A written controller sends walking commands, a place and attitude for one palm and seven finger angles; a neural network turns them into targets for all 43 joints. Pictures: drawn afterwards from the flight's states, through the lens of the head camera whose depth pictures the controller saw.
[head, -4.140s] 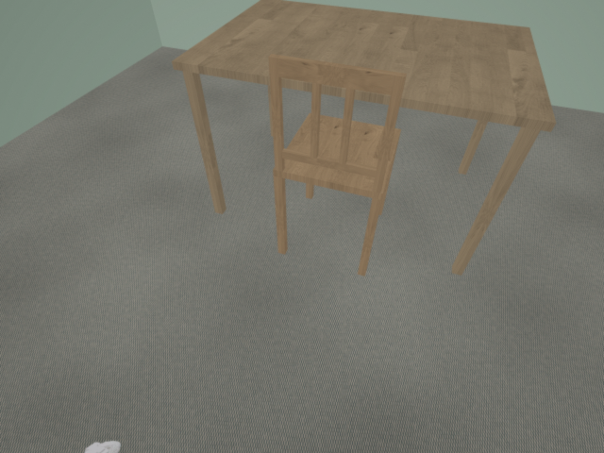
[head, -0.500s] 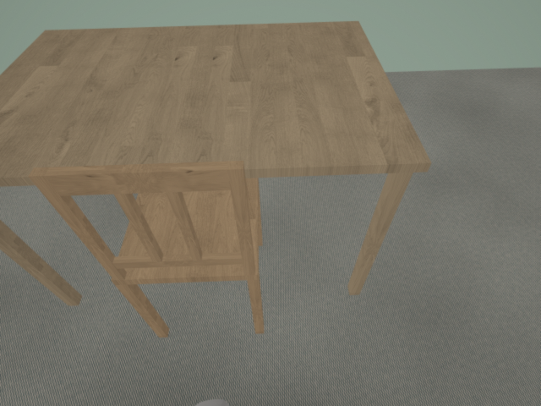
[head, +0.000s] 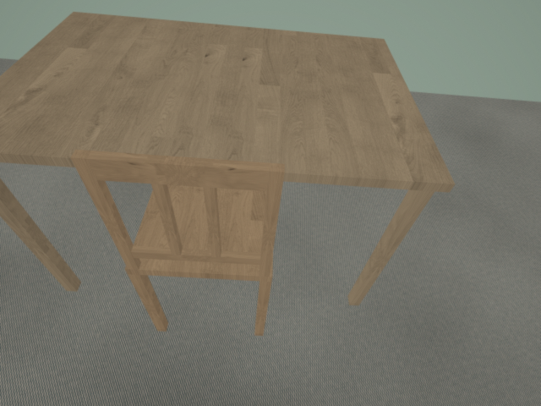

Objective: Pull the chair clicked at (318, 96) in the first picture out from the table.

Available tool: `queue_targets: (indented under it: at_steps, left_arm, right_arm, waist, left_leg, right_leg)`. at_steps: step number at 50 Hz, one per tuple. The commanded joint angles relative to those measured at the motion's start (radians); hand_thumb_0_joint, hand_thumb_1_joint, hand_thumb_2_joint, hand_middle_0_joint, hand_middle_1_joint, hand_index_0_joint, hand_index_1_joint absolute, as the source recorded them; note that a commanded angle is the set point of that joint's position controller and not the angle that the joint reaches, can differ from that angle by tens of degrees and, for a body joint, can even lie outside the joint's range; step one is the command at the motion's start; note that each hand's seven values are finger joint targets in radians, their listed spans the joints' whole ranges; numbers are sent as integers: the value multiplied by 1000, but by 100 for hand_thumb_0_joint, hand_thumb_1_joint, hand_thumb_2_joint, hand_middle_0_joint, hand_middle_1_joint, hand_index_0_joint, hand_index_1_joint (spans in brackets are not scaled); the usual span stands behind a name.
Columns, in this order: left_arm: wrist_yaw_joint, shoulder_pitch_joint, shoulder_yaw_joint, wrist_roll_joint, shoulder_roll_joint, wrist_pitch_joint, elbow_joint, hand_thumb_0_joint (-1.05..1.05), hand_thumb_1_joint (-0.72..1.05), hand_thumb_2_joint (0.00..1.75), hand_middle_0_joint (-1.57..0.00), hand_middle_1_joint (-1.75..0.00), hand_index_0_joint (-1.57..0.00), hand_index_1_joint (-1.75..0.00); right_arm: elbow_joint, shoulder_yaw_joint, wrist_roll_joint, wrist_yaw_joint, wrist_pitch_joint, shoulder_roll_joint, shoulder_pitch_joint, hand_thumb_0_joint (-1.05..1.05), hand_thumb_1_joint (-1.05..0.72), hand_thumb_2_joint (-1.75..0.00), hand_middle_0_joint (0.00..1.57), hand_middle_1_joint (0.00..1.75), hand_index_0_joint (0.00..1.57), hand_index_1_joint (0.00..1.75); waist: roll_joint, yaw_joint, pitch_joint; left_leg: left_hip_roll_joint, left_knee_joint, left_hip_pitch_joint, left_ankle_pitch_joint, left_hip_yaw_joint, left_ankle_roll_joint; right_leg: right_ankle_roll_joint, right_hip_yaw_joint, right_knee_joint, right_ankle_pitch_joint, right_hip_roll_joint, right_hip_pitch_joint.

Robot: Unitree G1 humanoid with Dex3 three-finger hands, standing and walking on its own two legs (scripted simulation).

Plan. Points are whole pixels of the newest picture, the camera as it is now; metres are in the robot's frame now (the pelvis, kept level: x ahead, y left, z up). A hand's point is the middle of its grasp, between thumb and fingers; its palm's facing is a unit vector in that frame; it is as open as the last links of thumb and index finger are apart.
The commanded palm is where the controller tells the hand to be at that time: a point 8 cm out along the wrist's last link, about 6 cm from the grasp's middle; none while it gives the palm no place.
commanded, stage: come to a stop and stand still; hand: left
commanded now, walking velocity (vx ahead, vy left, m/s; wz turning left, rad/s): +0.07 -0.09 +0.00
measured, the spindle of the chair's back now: (169, 220) +0.48 +0.26 -0.11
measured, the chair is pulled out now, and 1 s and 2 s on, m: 0.00 0.00 0.00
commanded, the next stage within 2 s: look again from close up in 0.88 s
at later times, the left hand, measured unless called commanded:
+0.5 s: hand out of the picture -0.06 +0.12 -0.18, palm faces +0.10 -0.99 -0.12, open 7.4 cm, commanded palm none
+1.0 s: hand out of the picture -0.03 +0.16 -0.18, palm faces +0.04 -0.98 -0.19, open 7.4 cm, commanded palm none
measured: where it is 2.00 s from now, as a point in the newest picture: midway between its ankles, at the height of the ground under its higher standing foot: outside the picture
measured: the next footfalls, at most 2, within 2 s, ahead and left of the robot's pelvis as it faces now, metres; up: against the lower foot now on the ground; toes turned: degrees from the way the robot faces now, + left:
right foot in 0.20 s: -0.04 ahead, -0.14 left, +0.00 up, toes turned -2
left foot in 0.50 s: +0.01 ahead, +0.09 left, +0.00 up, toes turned +5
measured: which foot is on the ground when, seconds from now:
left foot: down 0.00-0.26, up 0.28-0.48, down 0.50-1.00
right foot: up 0.00-0.18, down 0.20-1.00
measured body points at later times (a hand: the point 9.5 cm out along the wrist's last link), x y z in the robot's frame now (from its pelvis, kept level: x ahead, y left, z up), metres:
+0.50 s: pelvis -0.02 -0.02 -0.01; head -0.02 -0.02 +0.44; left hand -0.07 +0.18 -0.17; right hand -0.08 -0.25 -0.16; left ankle -0.03 +0.09 -0.74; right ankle -0.08 -0.14 -0.74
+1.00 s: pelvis -0.02 +0.00 +0.00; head -0.02 +0.00 +0.45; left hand -0.03 +0.21 -0.16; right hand -0.03 -0.22 -0.16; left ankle -0.03 +0.09 -0.74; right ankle -0.08 -0.14 -0.74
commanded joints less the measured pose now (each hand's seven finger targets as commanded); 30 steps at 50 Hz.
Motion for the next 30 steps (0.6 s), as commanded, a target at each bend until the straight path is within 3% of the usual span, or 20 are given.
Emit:
queue_targets:
  at_steps: [1,4,6,8,9,10,11,12,13,16,19,22,23,24,25,26,27,28,30]
  left_arm:
    - [-6,53,-1,0,38,-2,-32,0,90,90,-20,-30,-20,-30]
    - [-9,49,-7,-2,30,-2,-29,0,90,90,-20,-30,-20,-30]
    - [-9,100,-9,-4,15,-6,-7,0,90,90,-20,-30,-20,-30]
    - [-6,168,-10,-3,21,-18,26,0,90,90,-20,-30,-20,-30]
    - [-3,187,-10,-1,37,-24,38,0,90,90,-20,-30,-20,-30]
    - [-1,180,-8,1,73,-31,38,0,90,90,-20,-30,-20,-30]
    - [-1,146,-4,-3,110,-34,28,0,90,90,-20,-30,-20,-30]
    - [0,95,-2,-5,120,-38,12,0,90,90,-20,-30,-20,-30]
    - [4,65,-3,-6,113,-44,-2,0,90,90,-20,-30,-20,-30]
    - [0,62,-3,-9,85,-56,0,0,90,90,-20,-30,-20,-30]
    - [-2,111,0,-4,80,-62,7,0,90,90,-20,-30,-20,-30]
    - [1,122,0,-4,66,-68,20,0,90,90,-20,-30,-20,-30]
    - [3,112,-1,-6,59,-68,21,0,90,90,-20,-30,-20,-30]
    - [4,108,-6,-9,40,-68,26,0,90,90,-20,-30,-20,-30]
    - [6,120,-8,-12,18,-66,31,0,90,90,-20,-30,-20,-30]
    - [10,140,-11,-14,-1,-62,37,0,90,90,-20,-30,-20,-30]
    - [12,143,-16,-15,-10,-59,45,0,90,90,-20,-30,-20,-30]
    - [14,139,-18,-16,-11,-51,51,0,90,90,-20,-30,-20,-30]
    - [17,142,-22,-17,-17,-46,64,0,90,90,-20,-30,-20,-30]
  right_arm:
    - [-4,-43,2,-14,-12,-182,91,0,-90,-90,20,30,20,30]
    - [17,-52,-2,-9,-9,-195,124,0,-90,-90,20,30,20,30]
    - [27,-56,-3,-4,-6,-193,121,0,-90,-90,20,30,20,30]
    - [35,-55,4,3,-5,-173,110,0,-90,-90,20,30,20,30]
    - [39,-47,7,7,-3,-142,109,0,-90,-90,20,30,20,30]
    - [35,-37,12,10,-3,-101,106,0,-90,-90,20,30,20,30]
    - [31,-25,10,17,-1,-70,103,0,-90,-90,20,30,20,30]
    - [34,-27,1,23,0,-73,98,0,-90,-90,20,30,20,30]
    - [38,-28,-2,24,4,-76,98,0,-90,-90,20,30,20,30]
    - [73,-24,0,27,-7,-69,167,0,-90,-90,20,30,20,30]
    - [74,-21,2,26,-16,-61,175,0,-90,-90,20,30,20,30]
    - [74,-13,2,17,-28,-49,208,0,-90,-90,20,30,20,30]
    - [89,-12,6,12,-31,-46,238,0,-90,-90,20,30,20,30]
    - [102,-7,7,8,-38,-51,269,0,-90,-90,20,30,20,30]
    - [116,-5,6,2,-48,-68,297,0,-90,-90,20,30,20,30]
    - [122,-8,5,-5,-51,-94,304,0,-90,-90,20,30,20,30]
    - [128,-6,6,-11,-53,-99,306,0,-90,-90,20,30,20,30]
    - [132,-5,9,-14,-54,-105,301,0,-90,-90,20,30,20,30]
    - [129,-2,12,-21,-51,-104,284,0,-90,-90,20,30,20,30]
  waist:
    - [179,-58,-60]
    - [184,-70,-49]
    - [175,-52,-46]
    - [136,-23,-27]
    - [79,-19,-14]
    - [-18,-24,4]
    - [-100,-35,42]
    - [-125,-40,83]
    - [-191,-35,133]
    - [-106,-46,172]
    - [-53,-25,187]
    - [-52,-31,147]
    - [-46,-41,134]
    - [13,-48,99]
    - [69,-42,51]
    - [98,-27,15]
    - [113,-28,-18]
    - [186,-24,-25]
    - [185,-20,-40]
  left_leg:
    - [284,-219,143,56,-277,108]
    - [286,-237,125,-37,-312,104]
    - [251,-245,73,-140,-292,76]
    - [184,-222,-21,-222,-224,17]
    - [124,-176,-71,-257,-171,-26]
    - [57,-73,-88,-247,-94,-63]
    - [20,23,-59,-202,-48,-75]
    - [27,91,-40,-165,-40,-74]
    - [37,147,-72,-161,-54,-66]
    - [48,201,-112,-139,-52,-59]
    - [46,215,-135,-158,-42,-62]
    - [56,106,-78,-121,-51,-64]
    - [60,51,-6,-32,-51,-61]
    - [66,-5,64,70,-75,-57]
    - [98,-24,104,203,-113,-41]
    - [137,-17,124,290,-133,-23]
    - [155,-21,139,373,-148,-6]
    - [172,-51,146,444,-165,11]
    - [182,-57,164,544,-174,25]
  right_leg:
    - [3,-6,-70,-35,-16,-45]
    - [-11,-12,-186,-46,-11,6]
    - [-23,-35,-308,17,2,89]
    - [-33,-57,-511,156,5,230]
    - [-52,4,-578,121,-39,264]
    - [-91,126,-646,-27,-134,211]
    - [-129,201,-736,-191,-215,89]
    - [-149,237,-781,-252,-255,-6]
    - [-150,251,-801,-239,-247,-31]
    - [-159,179,-736,-103,-225,15]
    - [-164,165,-701,-30,-226,45]
    - [-164,144,-626,148,-228,88]
    - [-143,103,-585,205,-209,62]
    - [-115,69,-528,270,-161,56]
    - [-89,28,-457,330,-102,87]
    - [-72,-2,-436,292,-75,108]
    - [-60,-22,-423,279,-63,129]
    - [-47,-41,-403,238,-56,146]
    - [-37,-48,-402,232,-49,164]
